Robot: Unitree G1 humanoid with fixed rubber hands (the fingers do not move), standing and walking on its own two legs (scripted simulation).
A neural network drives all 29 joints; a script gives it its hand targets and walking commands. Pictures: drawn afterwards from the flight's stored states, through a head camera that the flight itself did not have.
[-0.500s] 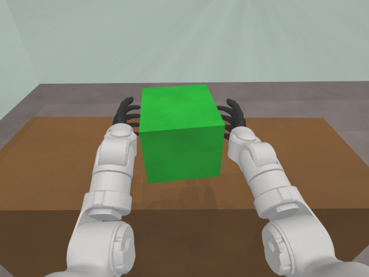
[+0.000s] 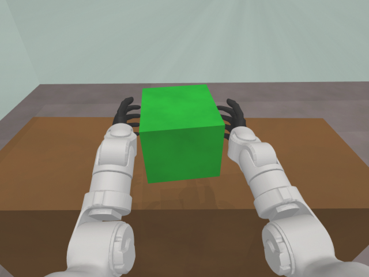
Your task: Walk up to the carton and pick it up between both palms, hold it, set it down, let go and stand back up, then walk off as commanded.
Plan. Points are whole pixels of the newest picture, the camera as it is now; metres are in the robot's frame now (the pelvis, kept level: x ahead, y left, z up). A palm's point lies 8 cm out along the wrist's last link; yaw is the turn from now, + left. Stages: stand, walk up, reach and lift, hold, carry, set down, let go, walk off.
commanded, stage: hold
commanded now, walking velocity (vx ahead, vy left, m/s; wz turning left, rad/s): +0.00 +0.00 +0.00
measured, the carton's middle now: (179, 130) +0.42 +0.01 +0.16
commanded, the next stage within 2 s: set down in 0.82 s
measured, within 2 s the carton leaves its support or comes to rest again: neither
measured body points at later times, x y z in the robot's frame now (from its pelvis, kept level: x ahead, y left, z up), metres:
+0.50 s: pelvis +0.00 +0.00 +0.00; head -0.06 +0.02 +0.45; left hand +0.40 +0.14 +0.19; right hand +0.39 -0.12 +0.18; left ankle +0.07 +0.11 -0.74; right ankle +0.01 -0.12 -0.74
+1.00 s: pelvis +0.00 +0.00 +0.00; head -0.06 +0.02 +0.45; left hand +0.40 +0.14 +0.20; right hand +0.38 -0.12 +0.20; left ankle +0.07 +0.11 -0.74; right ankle +0.01 -0.12 -0.74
